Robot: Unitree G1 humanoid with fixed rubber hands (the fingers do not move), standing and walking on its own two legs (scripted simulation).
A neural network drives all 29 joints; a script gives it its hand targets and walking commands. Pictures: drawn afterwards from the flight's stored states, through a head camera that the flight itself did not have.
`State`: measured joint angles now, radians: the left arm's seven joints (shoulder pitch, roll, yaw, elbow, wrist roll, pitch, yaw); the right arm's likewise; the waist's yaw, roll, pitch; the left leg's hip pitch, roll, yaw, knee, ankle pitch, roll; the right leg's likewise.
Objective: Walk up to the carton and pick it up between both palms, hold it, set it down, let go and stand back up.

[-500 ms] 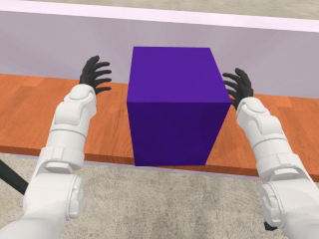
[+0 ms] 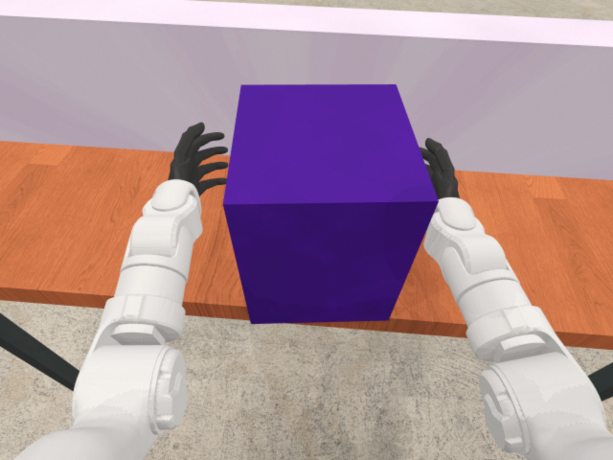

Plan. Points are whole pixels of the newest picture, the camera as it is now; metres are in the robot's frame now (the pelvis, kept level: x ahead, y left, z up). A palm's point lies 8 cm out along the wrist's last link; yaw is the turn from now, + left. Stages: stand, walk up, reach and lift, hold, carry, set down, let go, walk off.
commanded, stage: reach and lift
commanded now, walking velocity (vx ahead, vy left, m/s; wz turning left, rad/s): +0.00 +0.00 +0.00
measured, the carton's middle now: (319, 210) +0.42 +0.02 +0.10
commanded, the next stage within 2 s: none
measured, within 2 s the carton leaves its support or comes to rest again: leaves its support in 1.82 s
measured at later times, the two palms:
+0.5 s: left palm (201, 194) +0.41 +0.17 +0.13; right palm (426, 202) +0.42 -0.12 +0.12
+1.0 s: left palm (199, 193) +0.42 +0.17 +0.13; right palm (422, 201) +0.42 -0.12 +0.12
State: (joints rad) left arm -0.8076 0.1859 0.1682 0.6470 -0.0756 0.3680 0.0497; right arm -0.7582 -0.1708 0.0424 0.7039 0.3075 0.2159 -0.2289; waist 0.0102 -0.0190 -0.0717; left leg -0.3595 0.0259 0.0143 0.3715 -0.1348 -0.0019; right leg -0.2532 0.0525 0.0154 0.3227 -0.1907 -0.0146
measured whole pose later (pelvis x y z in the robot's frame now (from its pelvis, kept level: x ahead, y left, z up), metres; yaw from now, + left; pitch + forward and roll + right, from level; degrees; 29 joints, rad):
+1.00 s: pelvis +0.00 +0.00 +0.00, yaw +0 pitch +5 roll -1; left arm -0.74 0.08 0.19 0.49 0.01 0.41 0.09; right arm -0.73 -0.09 0.02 0.63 0.29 0.22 -0.32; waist 0.01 -0.03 -0.02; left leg -0.32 0.03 0.01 0.39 -0.16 0.00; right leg -0.20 0.05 0.00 0.31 -0.20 -0.02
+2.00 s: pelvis +0.01 +0.01 +0.00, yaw +0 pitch -5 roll +0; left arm -0.74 -0.05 0.34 0.54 0.34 0.34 -0.02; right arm -0.69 0.06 -0.33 0.84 -0.08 -0.08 -0.15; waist 0.02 -0.08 0.03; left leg -0.07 0.00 0.04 0.29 -0.14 0.01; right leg 0.03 0.01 -0.03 0.24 -0.19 -0.01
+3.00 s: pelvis +0.00 +0.01 +0.00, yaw +2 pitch -8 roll -1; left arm -0.78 0.01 0.30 0.28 0.31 0.78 -0.01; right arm -0.86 -0.09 0.00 0.72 0.29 0.34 -0.23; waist -0.08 -0.07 -0.01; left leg -0.06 0.01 0.01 0.36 -0.16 0.01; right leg 0.07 0.02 -0.06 0.26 -0.20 -0.01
